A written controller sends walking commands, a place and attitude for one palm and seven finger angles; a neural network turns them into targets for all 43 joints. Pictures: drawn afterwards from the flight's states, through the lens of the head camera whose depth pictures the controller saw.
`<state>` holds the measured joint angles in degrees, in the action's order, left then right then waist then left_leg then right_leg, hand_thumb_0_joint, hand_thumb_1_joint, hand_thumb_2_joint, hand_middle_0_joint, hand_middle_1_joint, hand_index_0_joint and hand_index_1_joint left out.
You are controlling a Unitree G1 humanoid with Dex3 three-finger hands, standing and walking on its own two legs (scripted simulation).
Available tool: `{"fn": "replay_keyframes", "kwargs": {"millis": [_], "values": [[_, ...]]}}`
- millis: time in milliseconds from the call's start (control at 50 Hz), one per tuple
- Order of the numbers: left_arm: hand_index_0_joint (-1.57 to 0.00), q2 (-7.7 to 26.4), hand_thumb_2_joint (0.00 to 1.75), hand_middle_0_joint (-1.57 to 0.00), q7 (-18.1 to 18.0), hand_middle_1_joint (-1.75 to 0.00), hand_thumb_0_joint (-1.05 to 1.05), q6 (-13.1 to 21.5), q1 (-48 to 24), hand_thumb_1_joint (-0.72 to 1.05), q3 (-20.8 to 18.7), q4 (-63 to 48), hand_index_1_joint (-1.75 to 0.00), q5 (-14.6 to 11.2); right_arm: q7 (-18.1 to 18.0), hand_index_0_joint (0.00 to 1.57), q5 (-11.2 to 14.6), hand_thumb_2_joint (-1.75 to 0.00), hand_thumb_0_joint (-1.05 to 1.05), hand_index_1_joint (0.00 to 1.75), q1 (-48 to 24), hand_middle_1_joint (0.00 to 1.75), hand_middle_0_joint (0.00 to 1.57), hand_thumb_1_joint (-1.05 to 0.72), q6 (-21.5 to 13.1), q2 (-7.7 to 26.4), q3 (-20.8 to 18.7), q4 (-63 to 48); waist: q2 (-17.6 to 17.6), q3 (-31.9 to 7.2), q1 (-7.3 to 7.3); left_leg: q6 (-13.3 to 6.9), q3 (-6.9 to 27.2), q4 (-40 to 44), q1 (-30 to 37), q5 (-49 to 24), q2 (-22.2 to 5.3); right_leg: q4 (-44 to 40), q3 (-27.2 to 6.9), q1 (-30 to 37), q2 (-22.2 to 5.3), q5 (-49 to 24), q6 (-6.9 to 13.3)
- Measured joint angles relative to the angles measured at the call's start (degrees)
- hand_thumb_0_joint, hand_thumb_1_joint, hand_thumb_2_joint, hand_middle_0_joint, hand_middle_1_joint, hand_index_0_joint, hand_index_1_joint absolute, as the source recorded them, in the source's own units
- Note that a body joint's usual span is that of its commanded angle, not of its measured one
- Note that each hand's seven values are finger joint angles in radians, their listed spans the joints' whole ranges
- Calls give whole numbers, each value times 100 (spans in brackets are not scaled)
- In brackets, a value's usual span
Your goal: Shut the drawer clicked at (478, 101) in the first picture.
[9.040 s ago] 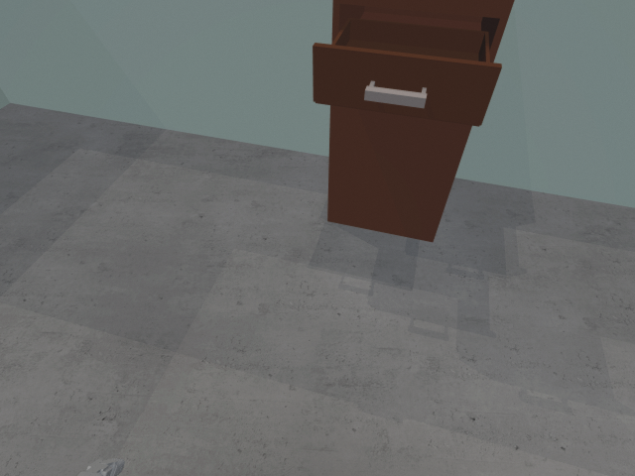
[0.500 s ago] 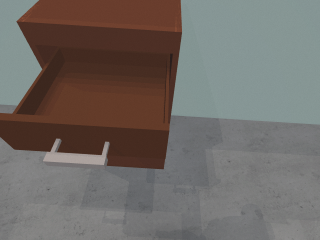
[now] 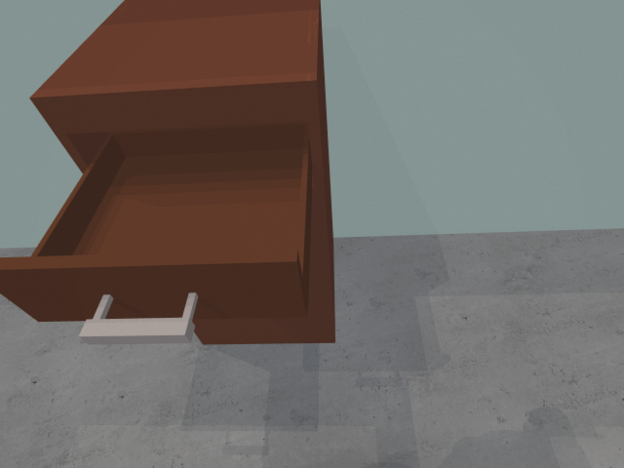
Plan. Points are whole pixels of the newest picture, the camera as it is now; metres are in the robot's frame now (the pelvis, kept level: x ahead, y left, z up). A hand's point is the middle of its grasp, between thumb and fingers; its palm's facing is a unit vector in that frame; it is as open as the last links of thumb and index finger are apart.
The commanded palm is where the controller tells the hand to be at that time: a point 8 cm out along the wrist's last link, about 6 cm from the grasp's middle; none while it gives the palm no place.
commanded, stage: come to a stop and stand still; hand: left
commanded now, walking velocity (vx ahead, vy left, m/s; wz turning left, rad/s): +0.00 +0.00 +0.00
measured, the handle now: (143, 316) +0.30 +0.25 +0.04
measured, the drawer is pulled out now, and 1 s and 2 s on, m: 0.29 0.29 0.29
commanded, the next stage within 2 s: look again from close up in 0.48 s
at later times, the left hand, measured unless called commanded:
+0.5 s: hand out of the picture +0.02 +0.15 -0.16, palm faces +0.03 -0.97 -0.23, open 7.3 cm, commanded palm none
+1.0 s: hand out of the picture +0.01 +0.14 -0.17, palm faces +0.05 -0.98 -0.20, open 7.3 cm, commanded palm none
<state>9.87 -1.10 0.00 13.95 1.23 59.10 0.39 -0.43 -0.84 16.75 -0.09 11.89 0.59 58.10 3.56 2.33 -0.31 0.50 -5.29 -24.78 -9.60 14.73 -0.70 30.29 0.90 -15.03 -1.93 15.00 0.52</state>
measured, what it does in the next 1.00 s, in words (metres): stands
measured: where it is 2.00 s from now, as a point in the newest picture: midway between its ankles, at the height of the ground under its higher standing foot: outside the picture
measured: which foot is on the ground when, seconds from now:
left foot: down 0.00-1.00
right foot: down 0.00-1.00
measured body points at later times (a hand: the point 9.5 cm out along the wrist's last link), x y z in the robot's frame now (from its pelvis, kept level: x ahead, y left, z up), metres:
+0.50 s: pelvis +0.01 -0.03 +0.00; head +0.03 -0.05 +0.45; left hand +0.02 +0.20 -0.15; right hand +0.01 -0.24 -0.17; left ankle -0.02 +0.12 -0.74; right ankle +0.01 -0.11 -0.74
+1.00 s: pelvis +0.02 -0.03 +0.00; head +0.04 -0.04 +0.45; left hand +0.01 +0.20 -0.15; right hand +0.01 -0.23 -0.16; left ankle -0.02 +0.12 -0.74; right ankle +0.01 -0.11 -0.74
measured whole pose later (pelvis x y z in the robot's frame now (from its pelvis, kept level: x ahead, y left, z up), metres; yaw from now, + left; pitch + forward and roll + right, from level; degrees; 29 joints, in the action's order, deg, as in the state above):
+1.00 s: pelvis +0.02 -0.03 +0.00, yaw +1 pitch +0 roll +1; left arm 7.8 -1.6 1.3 16.1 0.4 65.0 0.4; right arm -1.8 -0.5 16.8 -1.1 7.4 0.7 65.3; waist 1.0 2.5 0.4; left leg 3.0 -3.1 -21.5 -6.4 14.5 -3.5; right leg 25.2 3.4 -10.4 0.9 14.5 2.8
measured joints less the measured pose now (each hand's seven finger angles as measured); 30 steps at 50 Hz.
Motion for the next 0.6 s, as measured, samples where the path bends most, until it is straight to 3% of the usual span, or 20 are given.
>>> {"fn": "replay_keyframes", "kwargs": {"millis": [300, 600], "values": [[-20, -79, 90, -21, -39, -30, 1, 89, -21, 93, -27, 412, -30, -11, -62, 20, 22, -90, 0, 30, 58, 30, 19, -91, -38, -233, 30, 554, -150, 66, -4, 201, 148, 221, 195, -66, -209, -287, 172, 263, 209, -48, 192], [-20, -150, 90, -20, -43, -30, 1, 117, 112, 93, -52, 554, -30, 0, -101, 20, 21, -90, 0, 30, -67, 30, 19, -92, -64, -346, 17, 641, -182, 18, 51, 266, 216, 313, 277, -75, -295, -470, 247, 406, 296, -80, 251]]}}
